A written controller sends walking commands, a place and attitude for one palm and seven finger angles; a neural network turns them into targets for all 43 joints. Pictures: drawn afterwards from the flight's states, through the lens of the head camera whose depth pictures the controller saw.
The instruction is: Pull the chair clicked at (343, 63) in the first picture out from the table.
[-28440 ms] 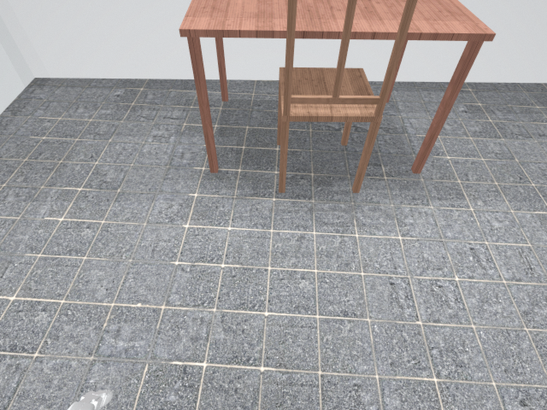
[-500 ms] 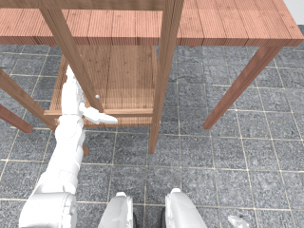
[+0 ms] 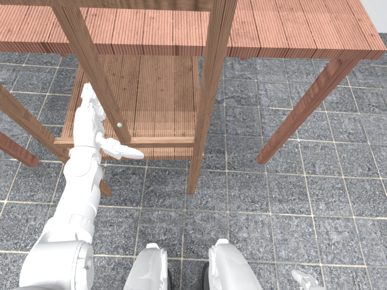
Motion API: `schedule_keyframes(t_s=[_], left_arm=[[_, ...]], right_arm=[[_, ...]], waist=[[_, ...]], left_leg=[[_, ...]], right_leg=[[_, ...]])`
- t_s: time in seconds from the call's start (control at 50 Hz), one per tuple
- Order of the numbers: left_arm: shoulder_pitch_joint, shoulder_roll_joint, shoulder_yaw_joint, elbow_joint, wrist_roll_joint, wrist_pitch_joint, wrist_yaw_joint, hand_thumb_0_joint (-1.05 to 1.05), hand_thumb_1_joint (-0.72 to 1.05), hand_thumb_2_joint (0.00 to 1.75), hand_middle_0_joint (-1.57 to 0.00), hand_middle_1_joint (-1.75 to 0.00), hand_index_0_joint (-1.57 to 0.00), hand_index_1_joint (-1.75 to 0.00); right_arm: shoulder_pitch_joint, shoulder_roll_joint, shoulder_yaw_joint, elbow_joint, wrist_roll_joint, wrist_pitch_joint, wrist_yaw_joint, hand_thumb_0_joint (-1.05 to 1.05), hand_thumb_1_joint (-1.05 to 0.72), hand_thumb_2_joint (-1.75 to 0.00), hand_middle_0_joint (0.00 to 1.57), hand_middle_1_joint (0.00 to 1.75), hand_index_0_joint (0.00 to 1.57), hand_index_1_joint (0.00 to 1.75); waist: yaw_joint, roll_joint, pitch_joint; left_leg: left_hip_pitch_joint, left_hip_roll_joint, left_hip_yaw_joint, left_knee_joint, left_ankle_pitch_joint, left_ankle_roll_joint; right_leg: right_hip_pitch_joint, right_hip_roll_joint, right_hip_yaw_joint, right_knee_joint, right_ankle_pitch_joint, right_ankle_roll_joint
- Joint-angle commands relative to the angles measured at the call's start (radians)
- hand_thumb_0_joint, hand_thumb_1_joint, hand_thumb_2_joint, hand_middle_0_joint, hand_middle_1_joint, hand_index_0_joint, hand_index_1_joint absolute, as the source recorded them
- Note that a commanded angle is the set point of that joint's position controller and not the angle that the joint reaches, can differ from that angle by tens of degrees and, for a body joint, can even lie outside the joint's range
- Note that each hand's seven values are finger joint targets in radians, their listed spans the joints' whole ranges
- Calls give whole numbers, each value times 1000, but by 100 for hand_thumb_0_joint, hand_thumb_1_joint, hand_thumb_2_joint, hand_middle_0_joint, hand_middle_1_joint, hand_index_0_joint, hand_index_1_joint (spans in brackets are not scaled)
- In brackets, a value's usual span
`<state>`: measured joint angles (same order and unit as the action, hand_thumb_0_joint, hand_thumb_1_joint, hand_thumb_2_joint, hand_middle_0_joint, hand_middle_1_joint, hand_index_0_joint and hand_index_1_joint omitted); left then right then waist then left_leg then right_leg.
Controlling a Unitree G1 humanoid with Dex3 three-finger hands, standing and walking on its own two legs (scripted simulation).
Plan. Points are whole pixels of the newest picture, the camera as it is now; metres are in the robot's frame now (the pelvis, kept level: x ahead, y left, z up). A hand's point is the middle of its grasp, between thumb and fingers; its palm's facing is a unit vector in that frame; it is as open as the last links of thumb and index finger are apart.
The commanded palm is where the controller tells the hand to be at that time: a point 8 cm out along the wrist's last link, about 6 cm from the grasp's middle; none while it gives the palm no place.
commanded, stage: hook a spindle and tug to test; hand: left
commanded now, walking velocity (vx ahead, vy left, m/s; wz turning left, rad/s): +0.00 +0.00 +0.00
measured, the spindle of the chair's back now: (106, 96) +0.47 +0.16 +0.07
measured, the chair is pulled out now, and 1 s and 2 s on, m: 0.00 0.00 0.06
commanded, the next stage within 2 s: step backward, pulling the chair out in 1.44 s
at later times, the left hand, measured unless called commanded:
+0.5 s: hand (122, 123) +0.45 +0.13 +0.02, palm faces -0.01 -1.00 -0.03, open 11.8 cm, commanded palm +0.42 +0.18 +0.02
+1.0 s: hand (123, 124) +0.44 +0.13 +0.02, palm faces +0.01 -1.00 -0.02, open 5.3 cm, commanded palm +0.41 +0.18 +0.02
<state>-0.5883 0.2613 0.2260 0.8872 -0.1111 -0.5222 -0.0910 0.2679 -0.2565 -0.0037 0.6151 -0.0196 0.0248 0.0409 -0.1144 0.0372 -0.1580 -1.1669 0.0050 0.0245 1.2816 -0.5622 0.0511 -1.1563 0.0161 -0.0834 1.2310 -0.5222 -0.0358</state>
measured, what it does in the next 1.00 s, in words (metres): stands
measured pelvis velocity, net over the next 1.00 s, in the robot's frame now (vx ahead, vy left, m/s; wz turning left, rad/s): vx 0.01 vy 0.00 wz -0.01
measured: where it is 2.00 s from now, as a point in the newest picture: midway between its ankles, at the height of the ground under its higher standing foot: outside the picture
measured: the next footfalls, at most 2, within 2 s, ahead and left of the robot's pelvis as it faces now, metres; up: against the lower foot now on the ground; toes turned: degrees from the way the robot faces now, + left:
none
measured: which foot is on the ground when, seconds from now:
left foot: down 0.00-1.00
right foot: down 0.00-1.00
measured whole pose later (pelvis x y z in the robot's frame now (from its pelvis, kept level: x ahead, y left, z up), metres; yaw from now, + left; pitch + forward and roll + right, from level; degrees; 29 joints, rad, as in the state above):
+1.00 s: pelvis +0.01 +0.00 +0.01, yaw -1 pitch +26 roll -2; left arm -0.51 0.22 0.19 0.79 -0.11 -0.51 -0.03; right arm 0.28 -0.24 -0.01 0.61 -0.02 0.05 0.06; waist -0.11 0.04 -0.17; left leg -1.13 0.01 0.04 1.25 -0.57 0.06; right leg -1.13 0.02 -0.07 1.20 -0.53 -0.03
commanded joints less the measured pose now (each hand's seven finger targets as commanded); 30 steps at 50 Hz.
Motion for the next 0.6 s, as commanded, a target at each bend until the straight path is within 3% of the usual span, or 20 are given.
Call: schedule_keyframes(t_s=[0.0,0.06,0.12,0.14,0.16,0.22,0.26,0.36,0.38,0.42,0.46,0.5,0.54,0.58], left_arm=[[-360,127,9,-263,-7,-99,4,0,-50,30,-13,-30,-13,-30],[-347,116,-2,-256,0,-102,9,0,-50,30,-18,-46,-18,-46],[-317,126,9,-211,9,-82,12,0,-50,30,-24,-63,-24,-63],[-312,123,6,-206,10,-76,13,0,-50,30,-25,-68,-25,-68],[-332,118,3,-210,11,-74,15,0,-50,30,-27,-74,-27,-74],[-329,120,12,-219,7,-72,23,0,-50,30,-32,-90,-32,-90],[-338,137,27,-244,3,-83,27,0,-39,35,-36,-101,-36,-101],[-366,108,-6,-248,17,-98,33,0,-11,47,-45,-129,-45,-129],[-345,83,-21,-218,18,-90,34,0,-5,49,-46,-134,-46,-134],[-350,94,-9,-182,21,-82,35,0,6,54,-50,-145,-50,-145],[-377,99,-9,-209,21,-85,37,0,17,59,-50,-145,-50,-145],[-358,104,-1,-220,19,-83,42,0,28,64,-50,-145,-50,-145],[-354,81,-20,-252,16,-84,47,0,40,68,-50,-145,-50,-145],[-357,74,-28,-245,21,-82,53,0,51,73,-50,-145,-50,-145]], right_arm=[[115,-151,-57,-66,0,-24,-9,0,-90,-90,20,30,20,30],[114,-153,-59,-62,-1,-24,-8,0,-90,-90,20,30,20,30],[117,-155,-58,-60,0,-17,-6,0,-90,-90,20,30,20,30],[117,-155,-57,-66,2,-15,-6,0,-90,-90,20,30,20,30],[115,-154,-57,-65,1,-13,-6,0,-90,-90,20,30,20,30],[112,-152,-56,-71,1,-12,-6,0,-90,-90,20,30,20,30],[112,-153,-55,-73,0,-14,-9,0,-90,-90,20,30,20,30],[115,-151,-56,-64,-4,-17,-6,0,-90,-90,20,30,20,30],[116,-150,-58,-62,-3,-16,-5,0,-90,-90,20,30,20,30],[118,-153,-58,-57,-3,-12,-4,0,-90,-90,20,30,20,30],[120,-155,-58,-60,-3,-12,-5,0,-90,-90,20,30,20,30],[119,-155,-59,-65,-3,-9,-5,0,-90,-90,20,30,20,30],[121,-152,-60,-72,-3,-9,-2,0,-90,-90,20,30,20,30],[121,-151,-61,-62,-4,-5,1,0,-90,-90,20,30,20,30]], waist=[[-25,44,-508],[-28,46,-496],[-26,9,-465],[-18,34,-460],[-26,26,-457],[-18,22,-466],[-15,34,-490],[-27,37,-489],[-31,30,-474],[-34,12,-441],[-26,51,-465],[-17,47,-493],[-17,70,-517],[-23,59,-497]], left_leg=[[362,1,-85,-140,401,-34],[371,4,-90,-141,410,-36],[322,0,-85,-146,363,-33],[325,-3,-84,-148,366,-33],[332,0,-88,-150,366,-35],[330,-3,-86,-154,354,-35],[349,-1,-87,-150,376,-37],[367,3,-99,-149,389,-40],[365,4,-98,-147,380,-40],[330,0,-94,-149,339,-37],[363,1,-102,-155,357,-41],[379,3,-103,-157,381,-44],[421,7,-109,-158,432,-48],[416,9,-111,-155,431,-50]], right_leg=[[260,7,72,-142,328,6],[236,8,67,-138,324,7],[254,8,67,-145,300,7],[245,9,67,-142,298,4],[236,7,63,-142,294,5],[249,8,64,-149,281,4],[249,8,67,-143,299,5],[222,9,58,-133,293,4],[209,10,57,-138,284,5],[209,10,58,-147,258,6],[196,8,55,-139,257,2],[212,8,55,-138,274,1],[200,10,49,-129,297,-1],[193,10,47,-133,298,1]])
